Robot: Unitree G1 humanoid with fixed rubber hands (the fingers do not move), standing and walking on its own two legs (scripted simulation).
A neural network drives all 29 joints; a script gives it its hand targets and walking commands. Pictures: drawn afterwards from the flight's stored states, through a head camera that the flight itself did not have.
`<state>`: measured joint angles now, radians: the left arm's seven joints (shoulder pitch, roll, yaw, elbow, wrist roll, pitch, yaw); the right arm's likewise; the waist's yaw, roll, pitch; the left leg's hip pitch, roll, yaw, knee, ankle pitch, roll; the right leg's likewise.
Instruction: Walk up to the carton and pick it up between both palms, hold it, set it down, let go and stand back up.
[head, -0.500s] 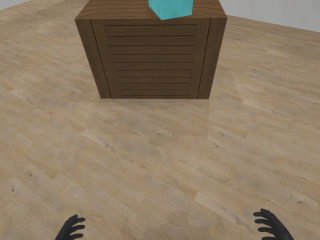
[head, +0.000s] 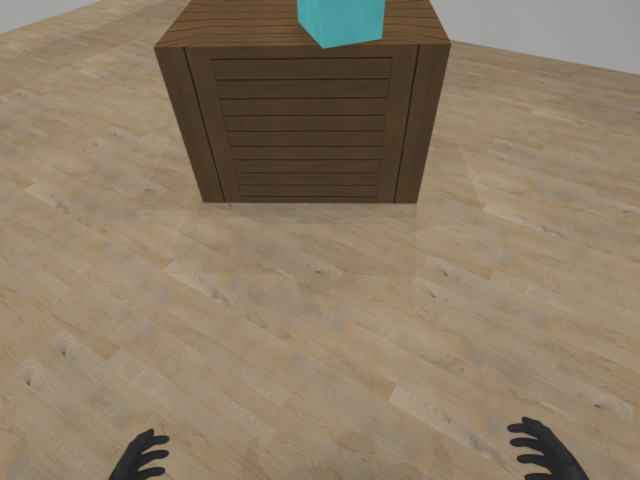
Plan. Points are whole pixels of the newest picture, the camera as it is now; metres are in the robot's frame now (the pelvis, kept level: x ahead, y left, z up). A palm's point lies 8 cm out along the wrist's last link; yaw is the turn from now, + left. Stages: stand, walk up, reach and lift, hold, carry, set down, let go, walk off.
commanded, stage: walk up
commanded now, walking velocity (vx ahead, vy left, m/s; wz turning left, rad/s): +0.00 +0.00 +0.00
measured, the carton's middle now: (338, 6) +1.55 -0.08 +0.04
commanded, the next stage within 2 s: none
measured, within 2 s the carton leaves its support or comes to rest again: neither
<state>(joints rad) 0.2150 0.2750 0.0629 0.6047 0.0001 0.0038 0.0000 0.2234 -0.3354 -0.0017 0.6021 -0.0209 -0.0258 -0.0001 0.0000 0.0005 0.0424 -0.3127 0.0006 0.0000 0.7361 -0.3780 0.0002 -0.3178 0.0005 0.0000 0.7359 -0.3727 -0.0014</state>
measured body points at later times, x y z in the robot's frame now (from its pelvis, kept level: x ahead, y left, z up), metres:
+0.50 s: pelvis +0.03 -0.05 +0.00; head +0.03 -0.06 +0.45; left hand +0.16 +0.27 -0.06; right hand +0.14 -0.36 -0.09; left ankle +0.00 +0.10 -0.67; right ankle +0.05 -0.13 -0.71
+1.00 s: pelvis +0.13 +0.01 +0.00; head +0.15 +0.04 +0.45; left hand +0.21 +0.31 -0.11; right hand +0.24 -0.29 -0.06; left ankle +0.17 +0.09 -0.71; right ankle +0.09 -0.14 -0.65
